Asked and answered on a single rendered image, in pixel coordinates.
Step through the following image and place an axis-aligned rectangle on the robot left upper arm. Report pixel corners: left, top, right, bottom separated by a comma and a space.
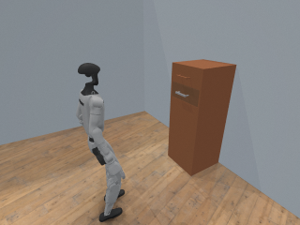
76, 89, 83, 120

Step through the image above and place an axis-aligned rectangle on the robot right shin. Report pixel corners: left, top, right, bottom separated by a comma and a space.
104, 183, 122, 216

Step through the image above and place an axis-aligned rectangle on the left robot forearm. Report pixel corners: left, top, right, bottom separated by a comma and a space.
79, 119, 89, 136

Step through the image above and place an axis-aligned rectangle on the robot right hand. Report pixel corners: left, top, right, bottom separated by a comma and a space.
108, 161, 126, 185

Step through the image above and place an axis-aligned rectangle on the humanoid robot torso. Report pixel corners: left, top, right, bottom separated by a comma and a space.
79, 91, 105, 156

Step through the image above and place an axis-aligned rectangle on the robot right upper arm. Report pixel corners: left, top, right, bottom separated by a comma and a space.
88, 95, 104, 138

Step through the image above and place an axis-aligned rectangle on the cabinet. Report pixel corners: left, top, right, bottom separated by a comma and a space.
168, 59, 237, 176

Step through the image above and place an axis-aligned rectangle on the right robot forearm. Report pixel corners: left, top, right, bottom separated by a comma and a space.
92, 128, 115, 165

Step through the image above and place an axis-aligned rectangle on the drawer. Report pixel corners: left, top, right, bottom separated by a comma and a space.
172, 82, 200, 107

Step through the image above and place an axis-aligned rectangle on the handle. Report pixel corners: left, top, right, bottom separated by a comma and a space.
176, 75, 188, 80
175, 91, 189, 98

